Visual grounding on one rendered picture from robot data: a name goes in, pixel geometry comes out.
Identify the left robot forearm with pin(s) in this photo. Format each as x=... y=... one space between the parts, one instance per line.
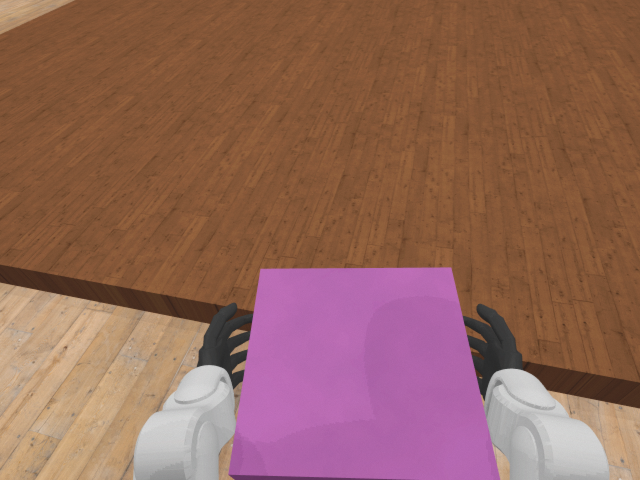
x=183 y=441

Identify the right robot hand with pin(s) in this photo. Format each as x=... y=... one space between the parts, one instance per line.
x=500 y=350

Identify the left robot hand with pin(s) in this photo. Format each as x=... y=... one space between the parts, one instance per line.
x=217 y=346

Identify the carton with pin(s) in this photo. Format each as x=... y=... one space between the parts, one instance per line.
x=360 y=374

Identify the right robot forearm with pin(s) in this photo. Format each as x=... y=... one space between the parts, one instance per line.
x=536 y=434

